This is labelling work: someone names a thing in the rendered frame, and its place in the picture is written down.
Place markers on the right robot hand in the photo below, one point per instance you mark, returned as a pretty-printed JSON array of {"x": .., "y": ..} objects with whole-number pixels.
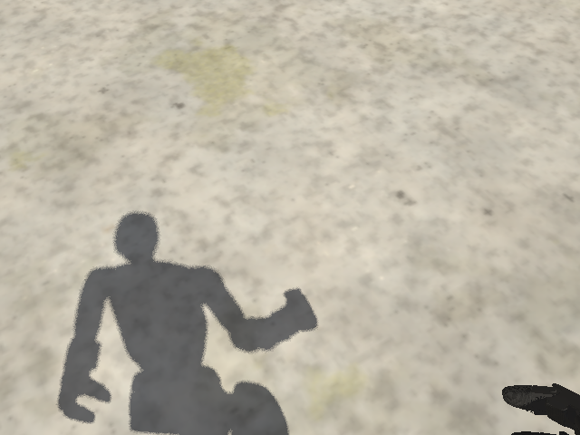
[{"x": 558, "y": 403}]

